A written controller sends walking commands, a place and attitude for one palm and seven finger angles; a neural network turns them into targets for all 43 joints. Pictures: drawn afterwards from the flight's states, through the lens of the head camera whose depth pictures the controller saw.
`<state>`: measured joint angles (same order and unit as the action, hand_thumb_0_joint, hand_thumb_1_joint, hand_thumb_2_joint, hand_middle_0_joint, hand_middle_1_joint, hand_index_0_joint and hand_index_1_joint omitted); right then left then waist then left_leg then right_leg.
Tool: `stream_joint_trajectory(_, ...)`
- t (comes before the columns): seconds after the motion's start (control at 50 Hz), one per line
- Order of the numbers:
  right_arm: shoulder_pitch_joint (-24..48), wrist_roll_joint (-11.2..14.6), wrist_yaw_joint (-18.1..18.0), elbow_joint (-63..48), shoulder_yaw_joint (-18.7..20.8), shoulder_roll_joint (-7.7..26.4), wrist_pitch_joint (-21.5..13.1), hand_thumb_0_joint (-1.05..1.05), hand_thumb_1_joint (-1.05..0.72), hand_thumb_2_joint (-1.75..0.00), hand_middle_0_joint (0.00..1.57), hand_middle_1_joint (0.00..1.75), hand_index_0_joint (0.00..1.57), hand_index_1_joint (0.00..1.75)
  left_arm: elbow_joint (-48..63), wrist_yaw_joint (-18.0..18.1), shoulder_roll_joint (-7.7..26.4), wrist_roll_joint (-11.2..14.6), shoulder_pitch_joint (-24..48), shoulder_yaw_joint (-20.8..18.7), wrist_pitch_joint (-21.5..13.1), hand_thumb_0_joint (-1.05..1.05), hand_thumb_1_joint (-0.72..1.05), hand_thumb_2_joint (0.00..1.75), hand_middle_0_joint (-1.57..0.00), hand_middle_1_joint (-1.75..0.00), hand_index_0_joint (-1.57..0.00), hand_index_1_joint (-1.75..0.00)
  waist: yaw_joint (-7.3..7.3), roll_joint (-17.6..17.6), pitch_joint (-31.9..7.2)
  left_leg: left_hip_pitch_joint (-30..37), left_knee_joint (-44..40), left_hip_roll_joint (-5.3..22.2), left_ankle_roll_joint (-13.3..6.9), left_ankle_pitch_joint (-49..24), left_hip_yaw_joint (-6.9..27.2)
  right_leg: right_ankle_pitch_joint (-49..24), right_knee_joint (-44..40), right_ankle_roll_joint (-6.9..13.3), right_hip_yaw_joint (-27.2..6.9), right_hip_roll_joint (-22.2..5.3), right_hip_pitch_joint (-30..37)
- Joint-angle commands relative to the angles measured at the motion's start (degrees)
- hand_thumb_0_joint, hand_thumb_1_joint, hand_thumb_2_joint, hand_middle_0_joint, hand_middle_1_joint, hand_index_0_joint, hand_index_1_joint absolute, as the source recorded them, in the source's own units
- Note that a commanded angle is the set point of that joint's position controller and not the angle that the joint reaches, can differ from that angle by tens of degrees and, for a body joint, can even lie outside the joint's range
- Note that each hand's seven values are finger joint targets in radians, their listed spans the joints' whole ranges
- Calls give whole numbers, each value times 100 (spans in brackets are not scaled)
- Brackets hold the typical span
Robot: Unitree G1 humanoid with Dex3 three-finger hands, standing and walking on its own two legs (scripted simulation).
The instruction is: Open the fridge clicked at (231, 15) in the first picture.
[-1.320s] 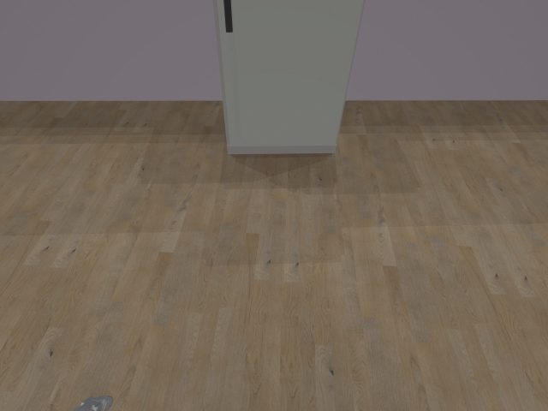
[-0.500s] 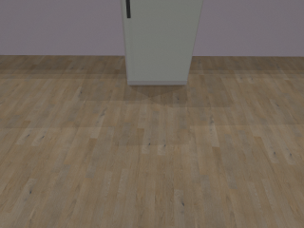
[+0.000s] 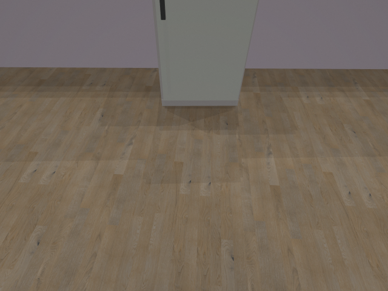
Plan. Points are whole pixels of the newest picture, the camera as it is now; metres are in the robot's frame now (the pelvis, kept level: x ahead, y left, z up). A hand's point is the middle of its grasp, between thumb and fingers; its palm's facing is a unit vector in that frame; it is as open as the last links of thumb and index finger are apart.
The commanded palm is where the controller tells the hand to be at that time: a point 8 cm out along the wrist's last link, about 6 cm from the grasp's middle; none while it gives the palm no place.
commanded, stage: look at it before walking up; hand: left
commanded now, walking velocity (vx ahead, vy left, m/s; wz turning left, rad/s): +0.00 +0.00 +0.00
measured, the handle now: out of the picture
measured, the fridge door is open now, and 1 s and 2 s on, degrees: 0 0 0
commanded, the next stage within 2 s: walk to a spot facing it in 0.12 s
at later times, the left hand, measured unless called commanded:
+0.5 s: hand out of the picture +0.05 +0.21 -0.19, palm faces +0.03 -0.98 -0.20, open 7.4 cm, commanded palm none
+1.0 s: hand (150, 207) +0.38 +0.16 -0.19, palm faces -0.01 -0.98 -0.18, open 7.4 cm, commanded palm none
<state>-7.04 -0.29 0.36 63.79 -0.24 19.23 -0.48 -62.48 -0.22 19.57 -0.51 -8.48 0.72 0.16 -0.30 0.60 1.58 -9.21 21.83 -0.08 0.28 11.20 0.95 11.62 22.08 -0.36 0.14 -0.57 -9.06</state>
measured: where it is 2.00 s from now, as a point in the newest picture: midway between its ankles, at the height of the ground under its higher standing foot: (196, 212)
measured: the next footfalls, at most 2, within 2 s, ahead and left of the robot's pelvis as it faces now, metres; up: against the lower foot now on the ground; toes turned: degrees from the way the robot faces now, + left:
right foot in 0.92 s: +0.38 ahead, -0.11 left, +0.00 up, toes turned -7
left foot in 1.36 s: +0.53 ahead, +0.13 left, +0.00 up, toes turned +14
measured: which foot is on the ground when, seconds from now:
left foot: down 0.00-0.92, up 0.94-1.00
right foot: down 0.00-0.56, up 0.58-0.90, down 0.92-1.00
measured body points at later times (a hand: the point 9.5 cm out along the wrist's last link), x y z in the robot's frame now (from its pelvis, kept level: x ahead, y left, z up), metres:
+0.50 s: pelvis +0.05 +0.01 -0.01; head +0.04 +0.02 +0.44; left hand +0.04 +0.26 -0.17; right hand +0.07 -0.25 -0.16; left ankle +0.01 +0.12 -0.74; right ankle +0.00 -0.12 -0.75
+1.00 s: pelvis +0.26 -0.02 -0.03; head +0.29 -0.02 +0.42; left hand +0.38 +0.21 -0.17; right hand +0.12 -0.22 -0.17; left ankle +0.07 +0.11 -0.66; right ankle +0.34 -0.11 -0.75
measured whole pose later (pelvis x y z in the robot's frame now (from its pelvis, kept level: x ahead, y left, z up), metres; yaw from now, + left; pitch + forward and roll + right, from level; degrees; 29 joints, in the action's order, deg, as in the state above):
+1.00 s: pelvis +0.26 -0.02 -0.03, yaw +1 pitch -1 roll -1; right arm -27.8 0.0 -0.7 69.8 1.8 7.1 -2.0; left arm -55.9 -0.6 10.3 -0.8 -4.9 -2.3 -4.0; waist 3.0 -0.4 6.0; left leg -10.5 65.6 3.0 -1.9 27.0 -0.2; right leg 13.7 39.0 4.1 9.6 -1.6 -24.1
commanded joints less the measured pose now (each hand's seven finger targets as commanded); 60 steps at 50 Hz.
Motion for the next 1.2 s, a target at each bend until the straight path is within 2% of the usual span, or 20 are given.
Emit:
stream_joint_trajectory(0.0,275,-13,-97,-384,230,1184,-149,0,-90,-90,20,30,20,30,352,77,1150,-15,214,-249,-154,0,90,90,-20,-30,-20,-30,12,-61,-341,124,-356,667,-198,-656,577,-389,-409,202,-576,-648,34)
stream_joint_trajectory(0.2,309,-8,-103,-366,222,1190,-149,0,-90,-90,20,30,20,30,331,79,1150,-15,214,-250,-150,0,90,90,-20,-30,-20,-30,-4,-119,-313,156,-389,682,-188,-768,553,-541,-394,186,-540,-635,92)
stream_joint_trajectory(0.24,-100,-59,-69,-192,36,433,-39,0,-90,-90,20,30,20,30,141,104,413,-20,-227,-94,-33,0,90,90,-20,-30,-20,-30,-10,-33,-352,80,-302,605,-94,83,420,471,-361,87,-486,-593,78)
stream_joint_trajectory(0.32,-317,-128,-25,-250,97,430,46,0,-90,-90,20,30,20,30,163,3,536,-94,-565,-190,37,0,90,90,-20,-30,-20,-30,-62,192,394,-849,-104,386,-163,2148,383,2420,-505,269,-822,-578,-378)
stream_joint_trajectory(0.42,-556,-104,-26,-436,126,96,-89,0,-90,-90,20,30,20,30,187,18,652,-56,-1086,-362,-87,0,90,90,-20,-30,-20,-30,-85,770,450,-1377,1298,173,-132,1225,-290,2324,-840,812,-1608,-1303,37)
stream_joint_trajectory(0.48,-1036,-74,-21,-358,169,-33,-182,0,-90,-90,20,30,20,30,295,25,436,-66,-919,-394,-142,0,90,90,-20,-30,-20,-30,169,433,546,-586,794,309,-173,1085,-377,1679,-293,769,-1050,-1132,-594)
stream_joint_trajectory(0.5,-1463,-76,-35,-210,181,7,-228,0,-90,-90,20,30,20,30,316,14,222,-61,-839,-371,-144,0,90,90,-20,-30,-20,-30,338,-14,534,113,262,472,-268,869,-39,1276,437,590,-548,-722,-1062)
stream_joint_trajectory(0.54,-2901,-148,-144,255,365,506,-325,0,-90,-90,20,30,20,30,676,5,-286,-71,-193,-247,-233,0,90,90,-20,-30,-20,-30,808,-1881,608,1577,-876,2069,-1042,-566,2508,2014,3408,145,514,217,-3122)
stream_joint_trajectory(0.56,-3167,-126,-204,366,307,367,-338,0,-90,-90,20,30,20,30,785,36,-108,-101,59,-285,-294,0,90,90,-20,-30,-20,-30,801,-1493,740,1905,-645,2223,-1228,-1909,2565,2023,3994,178,89,-61,-3652)
stream_joint_trajectory(0.62,-2665,-108,-262,165,232,-49,-425,0,-90,-90,20,30,20,30,700,-57,-375,-74,29,-334,-304,0,90,90,-20,-30,-20,-30,466,-534,754,1513,-617,1993,-1221,-2534,1602,1434,4347,138,11,-510,-3509)
stream_joint_trajectory(0.78,-2543,-73,-299,324,239,-289,-503,0,-90,-90,20,30,20,30,976,-201,-793,-17,531,-271,-227,0,90,90,-20,-30,-20,-30,236,-897,691,842,-1016,1213,-822,-2919,87,63,1829,170,884,-206,-2003)
stream_joint_trajectory(0.84,-2389,-30,-290,348,324,-89,-479,0,-90,-90,20,30,20,30,652,-123,-581,-55,-530,-383,-263,0,90,90,-20,-30,-20,-30,-270,-743,88,846,267,1280,-696,-4369,-172,-257,1375,394,922,64,-523)
stream_joint_trajectory(0.86,-2333,-18,-269,334,338,-82,-469,0,-90,-90,20,30,20,30,439,-87,-385,-86,-1270,-458,-301,0,90,90,-20,-30,-20,-30,-611,-516,-320,443,1184,1097,-515,-4036,-247,-535,1056,445,854,95,554)
stream_joint_trajectory(0.88,-2371,20,-204,276,318,-268,-468,0,-90,-90,20,30,20,30,224,-22,30,-145,-2072,-582,-377,0,90,90,-20,-30,-20,-30,-933,17,-796,-634,2679,834,-333,-2507,-351,-389,911,703,32,-658,1963)
stream_joint_trajectory(0.9,-2788,69,-182,166,263,-695,-472,0,-90,-90,20,30,20,30,134,60,592,-142,-2471,-724,-402,0,90,90,-20,-30,-20,-30,-826,1430,-1510,-1946,4781,-17,-134,1602,-442,-68,224,1314,-2588,-2431,2779)
stream_joint_trajectory(0.92,-2422,56,-184,64,282,-643,-420,0,-90,-90,20,30,20,30,128,62,677,-21,-2286,-742,-361,0,90,90,-20,-30,-20,-30,-768,1022,-1301,-2185,5785,149,-315,2003,95,1031,-626,1488,-3323,-2739,2067)
stream_joint_trajectory(0.96,-1858,-8,-108,-37,344,-731,-350,0,-90,-90,20,30,20,30,386,92,153,-15,-1120,-620,-327,0,90,90,-20,-30,-20,-30,-367,367,72,-2394,5883,686,-349,1097,34,2310,-1144,1154,-2430,-2425,213)
stream_joint_trajectory(1.04,-2014,-125,-67,-40,309,-1005,-114,0,-90,-90,20,30,20,30,402,103,-444,-93,-710,-407,-447,0,90,90,-20,-30,-20,-30,239,263,281,-1891,4910,921,-136,621,-80,614,-1129,869,-590,-1774,-1083)
stream_joint_trajectory(1.12,-1558,-121,27,-367,346,-1023,-43,0,-90,-90,20,30,20,30,395,94,-451,-110,-738,-435,-480,0,90,90,-20,-30,-20,-30,322,572,418,-1864,3631,992,55,135,-362,466,-1343,867,53,-1517,-1286)
stream_joint_trajectory(1.18,-864,-102,125,-657,336,-976,-138,0,-90,-90,20,30,20,30,311,76,-308,-113,-998,-436,-502,0,90,90,-20,-30,-20,-30,106,569,455,-1819,2451,929,61,-22,-516,288,-1201,873,124,-1493,-843)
